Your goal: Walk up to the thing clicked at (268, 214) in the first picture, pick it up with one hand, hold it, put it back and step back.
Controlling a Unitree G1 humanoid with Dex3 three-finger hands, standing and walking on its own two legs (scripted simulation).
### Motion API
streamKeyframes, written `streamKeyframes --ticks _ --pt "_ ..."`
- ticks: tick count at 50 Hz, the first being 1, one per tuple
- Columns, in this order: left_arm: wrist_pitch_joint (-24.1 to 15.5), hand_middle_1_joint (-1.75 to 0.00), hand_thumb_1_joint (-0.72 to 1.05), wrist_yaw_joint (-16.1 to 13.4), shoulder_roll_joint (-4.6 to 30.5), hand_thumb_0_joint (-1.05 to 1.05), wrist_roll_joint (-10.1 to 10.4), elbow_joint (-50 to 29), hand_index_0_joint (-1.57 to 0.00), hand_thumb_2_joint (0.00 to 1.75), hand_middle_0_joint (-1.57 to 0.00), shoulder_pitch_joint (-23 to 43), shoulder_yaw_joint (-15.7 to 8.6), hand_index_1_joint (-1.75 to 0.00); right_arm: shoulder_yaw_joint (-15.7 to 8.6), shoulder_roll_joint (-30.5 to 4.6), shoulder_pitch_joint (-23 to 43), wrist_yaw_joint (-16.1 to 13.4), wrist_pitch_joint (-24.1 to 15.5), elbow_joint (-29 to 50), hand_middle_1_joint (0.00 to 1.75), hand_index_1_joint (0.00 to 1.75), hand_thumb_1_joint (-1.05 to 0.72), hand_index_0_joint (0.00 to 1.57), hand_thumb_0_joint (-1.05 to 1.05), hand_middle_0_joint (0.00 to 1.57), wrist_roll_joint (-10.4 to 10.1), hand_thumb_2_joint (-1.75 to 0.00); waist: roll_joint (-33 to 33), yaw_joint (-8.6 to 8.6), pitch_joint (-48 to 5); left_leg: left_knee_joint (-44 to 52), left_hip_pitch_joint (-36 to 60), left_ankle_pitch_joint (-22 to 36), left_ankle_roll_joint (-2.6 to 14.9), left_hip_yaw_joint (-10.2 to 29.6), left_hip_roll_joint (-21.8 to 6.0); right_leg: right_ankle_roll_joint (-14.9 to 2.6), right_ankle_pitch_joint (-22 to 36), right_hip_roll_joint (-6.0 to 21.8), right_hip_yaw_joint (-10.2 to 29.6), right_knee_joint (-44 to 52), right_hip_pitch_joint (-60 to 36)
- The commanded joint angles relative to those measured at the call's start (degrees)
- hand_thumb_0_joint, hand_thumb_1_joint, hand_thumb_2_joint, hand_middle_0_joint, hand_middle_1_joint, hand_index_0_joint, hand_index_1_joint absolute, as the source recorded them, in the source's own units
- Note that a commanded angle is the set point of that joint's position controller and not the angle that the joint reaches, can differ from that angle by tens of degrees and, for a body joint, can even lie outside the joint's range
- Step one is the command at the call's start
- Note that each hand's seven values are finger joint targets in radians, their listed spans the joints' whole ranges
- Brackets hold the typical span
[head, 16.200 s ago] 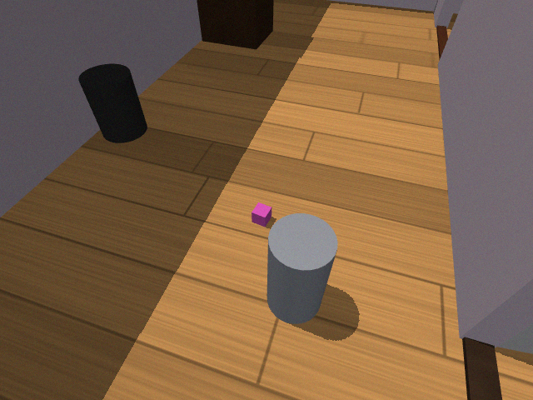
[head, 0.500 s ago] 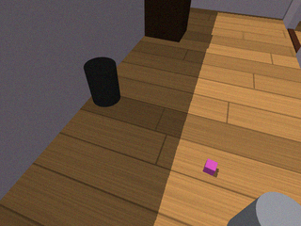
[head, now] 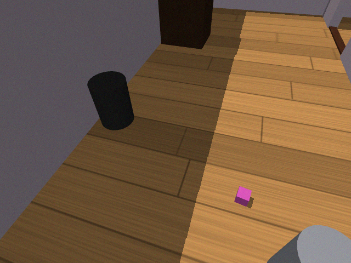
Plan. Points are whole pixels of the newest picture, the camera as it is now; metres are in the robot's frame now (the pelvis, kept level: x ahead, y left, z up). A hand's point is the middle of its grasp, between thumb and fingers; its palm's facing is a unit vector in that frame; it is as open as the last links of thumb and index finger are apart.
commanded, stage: walk up
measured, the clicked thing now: (242, 196) +0.64 -0.39 -0.73
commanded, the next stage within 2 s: none
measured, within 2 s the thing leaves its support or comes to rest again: neither
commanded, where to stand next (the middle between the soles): +0.52 +0.05 m, yaw +4 degrees
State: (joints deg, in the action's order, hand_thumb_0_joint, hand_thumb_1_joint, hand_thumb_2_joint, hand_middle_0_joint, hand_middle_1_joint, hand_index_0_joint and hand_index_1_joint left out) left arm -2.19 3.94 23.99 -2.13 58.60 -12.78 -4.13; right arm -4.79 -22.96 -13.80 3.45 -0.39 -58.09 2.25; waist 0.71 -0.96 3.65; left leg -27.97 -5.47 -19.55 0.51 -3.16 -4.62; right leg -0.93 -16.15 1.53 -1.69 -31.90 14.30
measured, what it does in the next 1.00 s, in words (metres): walks ahead: left foot, then right foot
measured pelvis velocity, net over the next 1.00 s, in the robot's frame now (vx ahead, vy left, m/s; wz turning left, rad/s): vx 0.37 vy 0.02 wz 0.08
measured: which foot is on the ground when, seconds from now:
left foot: down 0.00-0.00, up 0.02-0.38, down 0.40-0.80, up 0.82-1.00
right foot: down 0.00-0.44, up 0.46-0.78, down 0.80-1.00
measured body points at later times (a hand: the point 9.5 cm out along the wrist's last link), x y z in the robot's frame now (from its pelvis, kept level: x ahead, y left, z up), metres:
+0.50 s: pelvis +0.18 +0.03 -0.01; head +0.21 +0.05 +0.43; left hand +0.19 +0.34 -0.14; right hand +0.31 -0.28 -0.11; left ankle +0.26 +0.15 -0.73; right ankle +0.07 -0.11 -0.67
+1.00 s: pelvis +0.37 +0.02 +0.00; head +0.39 -0.01 +0.44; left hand +0.37 +0.34 -0.09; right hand +0.46 -0.30 -0.13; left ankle +0.39 +0.15 -0.69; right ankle +0.39 -0.11 -0.73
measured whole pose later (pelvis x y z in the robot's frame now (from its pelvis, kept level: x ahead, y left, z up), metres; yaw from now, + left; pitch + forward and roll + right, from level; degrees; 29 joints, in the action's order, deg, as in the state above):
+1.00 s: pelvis +0.37 +0.02 +0.00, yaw +4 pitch -2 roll -1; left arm -5.7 2.2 22.6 -1.1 47.7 -21.2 -2.6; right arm -3.2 -25.2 -17.8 3.9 -0.6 -48.5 0.7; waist 5.1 1.6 4.3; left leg -55.4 -27.1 -22.4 0.8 1.2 -2.4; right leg -0.5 -15.5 1.8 -4.0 -31.7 13.9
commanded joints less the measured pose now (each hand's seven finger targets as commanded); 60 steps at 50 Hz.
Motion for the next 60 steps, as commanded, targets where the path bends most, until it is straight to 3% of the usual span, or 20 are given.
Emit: streamKeyframes --ticks 1,4,7,17,20,21,22,24,28,32,38,39,40,41,42,47,52,57,59,60 --pt "-2.3 -0.30 0.90 -2.7 20.9 0.00 -0.9 -3.4 -0.20 0.90 -0.20 -10.7 -6.2 -0.30 -1.4 -8.8 8.5 -1.2 -0.6 10.5 0.30 0.30 -0.90 0.20 0.00 0.20 -1.0 -0.90 -13.0 8.93 0.8 -33.3 -33.5 -13.6 1.38 10.8 8.0 -6.64 -36.0 21.3 40.5 29.0 -14.3" --pt "-3.1 -0.30 0.90 -2.8 14.8 0.00 0.8 -8.1 -0.20 0.90 -0.20 0.3 -4.2 -0.30 -2.3 -12.3 0.6 -0.9 -1.2 6.5 0.30 0.30 -0.90 0.20 0.00 0.20 -2.0 -0.90 -5.0 1.57 6.8 -32.8 -31.1 0.7 1.16 13.6 1.8 -5.88 -18.2 14.2 22.2 26.4 -9.6" --pt "-3.6 -0.30 0.90 -2.8 12.2 0.00 1.3 -9.2 -0.20 0.90 -0.20 -1.4 -3.7 -0.30 -2.1 -11.4 -2.4 -0.3 -1.4 6.0 0.30 0.30 -0.90 0.20 0.00 0.20 -1.2 -0.90 -5.8 1.41 4.2 -26.7 -25.2 4.1 -0.73 11.2 1.2 -7.84 -0.4 12.4 11.3 24.6 -8.4" --pt "-2.9 -0.30 0.90 -2.8 14.3 0.00 1.1 -12.5 -0.20 0.90 -0.20 -5.6 -4.2 -0.30 -2.3 -10.1 4.8 1.1 -2.1 13.0 0.30 0.30 -0.90 0.20 0.00 0.20 -0.7 -0.90 -6.2 3.54 2.4 -6.2 -18.6 7.9 1.46 1.0 0.5 -9.36 20.3 13.1 3.0 13.5 -11.5" --pt "-2.5 -0.30 0.90 -3.0 12.2 0.00 1.3 -13.4 -0.20 0.90 -0.20 -6.5 -2.6 -0.30 -4.1 -12.5 -8.5 0.2 -2.9 10.2 0.30 0.30 -0.90 0.20 0.00 0.20 -0.2 -0.90 2.2 -3.66 -4.7 -2.0 4.5 7.7 4.93 -1.3 4.5 -6.48 26.4 7.2 -3.2 -10.5 -1.2" --pt "-2.3 -0.30 0.90 -3.0 8.1 0.00 2.2 -14.0 -0.20 0.90 -0.20 -10.2 -1.5 -0.30 -5.7 -16.9 -15.5 -0.6 -3.3 10.0 0.30 0.30 -0.90 0.20 0.00 0.20 0.7 -0.90 13.9 -5.75 -10.3 2.8 14.8 -1.0 9.17 14.5 -5.2 -3.18 14.3 1.5 -5.7 -27.9 9.8" --pt "-2.2 -0.30 0.90 -3.2 7.9 0.00 2.8 -14.5 -0.20 0.90 -0.20 -11.3 -1.8 -0.30 -6.1 -21.0 -15.5 -1.0 -3.7 11.8 0.30 0.30 -0.90 0.20 0.00 0.20 -0.5 -0.90 17.3 -5.27 -12.6 12.3 18.2 -5.6 15.65 44.1 -18.7 -1.86 -15.3 -8.4 0.4 -36.8 21.0" --pt "-1.8 -0.30 0.90 -3.4 13.1 0.00 2.5 -13.5 -0.20 0.90 -0.20 -8.0 -1.9 -0.30 -5.2 -17.8 -8.2 -1.5 -3.5 13.7 0.30 0.30 -0.90 0.20 0.00 0.20 -2.6 -0.90 4.0 -2.19 -5.9 12.6 4.6 -5.3 14.63 31.6 -16.7 -2.86 -11.1 -0.9 9.4 -41.3 18.8" --pt "-1.6 -0.30 0.90 -2.0 10.6 0.00 2.1 -10.3 -0.20 0.90 -0.20 -12.5 -1.8 -0.30 -3.0 -13.5 -3.1 -1.7 -4.2 15.4 0.30 0.30 -0.90 0.20 0.00 0.20 -1.9 -0.90 7.5 0.92 -0.7 13.3 -8.1 6.9 11.24 12.2 -10.0 -0.59 -4.2 2.5 5.6 -28.0 11.5" --pt "-1.8 -0.30 0.90 -0.7 9.6 0.00 1.2 -12.4 -0.20 0.90 -0.20 -7.9 -2.1 -0.30 -3.7 -15.3 -3.6 -1.1 -4.6 17.0 0.30 0.30 -0.90 0.20 0.00 0.20 -1.4 -0.90 9.6 -0.30 1.0 14.0 -9.1 -0.1 14.24 10.5 -11.2 0.74 -2.8 4.1 1.3 -13.7 11.6" --pt "-3.2 -0.30 0.90 -1.1 10.9 0.00 0.7 -9.7 -0.20 0.90 -0.20 -13.9 -3.9 -0.30 -2.6 -13.6 1.3 -0.2 -3.4 19.3 0.30 0.30 -0.90 0.20 0.00 0.20 -1.7 -0.90 3.8 4.93 -2.3 1.3 -20.5 -10.9 8.73 6.1 -6.3 -0.11 6.2 -0.4 -2.9 -1.6 -9.2" --pt "-3.7 -0.30 0.90 -1.7 12.5 0.00 0.6 -9.1 -0.20 0.90 -0.20 -16.9 -4.7 -0.30 -1.5 -10.5 -0.7 -0.3 -3.2 19.3 0.30 0.30 -0.90 0.20 0.00 0.20 -1.4 -0.90 -2.5 6.41 -3.9 -7.5 -24.8 -11.5 6.85 3.6 -3.6 -0.84 1.1 -0.2 0.0 0.9 -15.8" --pt "-4.3 -0.30 0.90 -2.5 16.8 0.00 0.1 -9.4 -0.20 0.90 -0.20 -20.0 -5.9 -0.30 0.0 -6.4 -1.8 -0.4 -3.1 19.9 0.30 0.30 -0.90 0.20 0.00 0.20 -1.7 -0.90 -17.1 8.14 -3.3 -26.9 -32.5 -11.1 3.44 -2.3 3.6 -4.96 -15.3 11.5 20.6 13.1 -18.0" --pt "-4.9 -0.30 0.90 -2.9 19.5 0.00 0.7 -12.3 -0.20 0.90 -0.20 -16.4 -5.6 -0.30 -0.1 -7.8 -4.0 -0.8 -2.4 19.3 0.30 0.30 -0.90 0.20 0.00 0.20 -1.6 -0.90 -13.6 5.60 -0.6 -35.7 -37.0 -11.4 1.33 3.2 6.3 -10.41 -21.7 22.5 39.8 21.0 -13.2" --pt "-4.6 -0.30 0.90 -2.9 19.5 0.00 1.5 -13.1 -0.20 0.90 -0.20 -13.4 -5.1 -0.30 -1.7 -13.1 -3.0 -1.3 -2.1 18.2 0.30 0.30 -0.90 0.20 0.00 0.20 -1.6 -0.90 -6.7 4.58 2.1 -37.2 -35.0 -10.4 1.46 7.9 2.8 -14.13 -23.2 23.9 40.9 20.6 -7.5" --pt "-4.6 -0.30 0.90 -3.3 15.8 0.00 1.7 -14.1 -0.20 0.90 -0.20 -9.3 -4.0 -0.30 -1.8 -12.5 -7.0 -0.4 -2.2 14.0 0.30 0.30 -0.90 0.20 0.00 0.20 -1.7 -0.90 -10.6 2.18 -0.3 -28.4 -29.0 -2.9 0.21 7.4 -0.3 -12.30 2.4 15.4 16.6 15.4 -6.2" --pt "-4.6 -0.30 0.90 -3.4 16.0 0.00 1.5 -14.9 -0.20 0.90 -0.20 -10.1 -3.6 -0.30 -1.9 -10.6 -1.3 0.7 -1.9 15.8 0.30 0.30 -0.90 0.20 0.00 0.20 -0.9 -0.90 -9.5 3.59 0.8 -16.1 -22.9 2.3 -0.26 2.5 0.1 -11.59 8.9 13.4 8.9 13.2 -2.5" --pt "-2.7 -0.30 0.90 -4.0 12.3 0.00 2.0 -16.4 -0.20 0.90 -0.20 -5.7 -0.8 -0.30 -2.2 -10.2 -7.6 -1.2 -3.1 12.4 0.30 0.30 -0.90 0.20 0.00 0.20 -1.3 -0.90 -2.6 -1.64 -5.4 -2.2 -1.7 15.5 1.79 -1.2 4.2 -6.29 20.8 8.5 0.3 -6.6 4.2" --pt "-1.8 -0.30 0.90 -4.3 5.2 0.00 2.9 -16.5 -0.20 0.90 -0.20 -11.6 1.5 -0.30 -3.6 -17.8 -9.4 -2.4 -3.8 13.4 0.30 0.30 -0.90 0.20 0.00 0.20 -0.6 -0.90 15.5 -0.74 -9.9 6.1 6.9 19.2 8.95 28.4 -15.6 -0.40 -14.3 -2.5 0.5 -25.0 16.4" --pt "-0.6 -0.30 0.90 -5.2 11.6 0.00 2.8 -13.7 -0.20 0.90 -0.20 -12.0 -0.2 -0.30 -4.1 -19.6 -8.2 -2.4 -3.4 13.6 0.30 0.30 -0.90 0.20 0.00 0.20 -2.5 -0.90 9.8 -1.32 -11.0 7.8 2.0 14.6 15.59 33.6 -19.8 -1.28 -18.9 -1.1 3.9 -31.0 13.5"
